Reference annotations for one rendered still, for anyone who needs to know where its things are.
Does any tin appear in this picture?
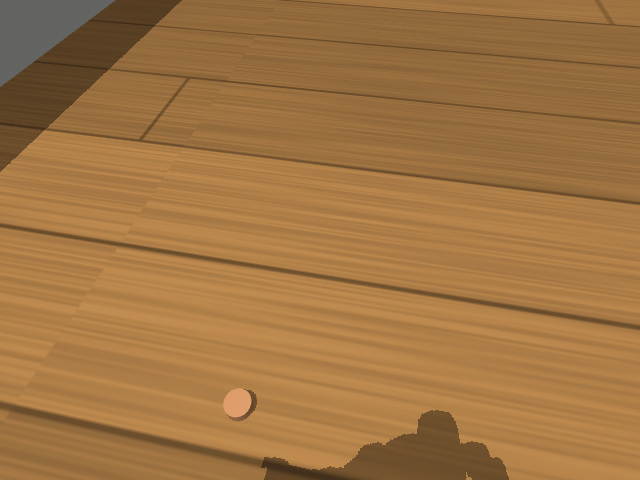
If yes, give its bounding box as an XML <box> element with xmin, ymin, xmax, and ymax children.
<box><xmin>223</xmin><ymin>388</ymin><xmax>253</xmax><ymax>421</ymax></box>

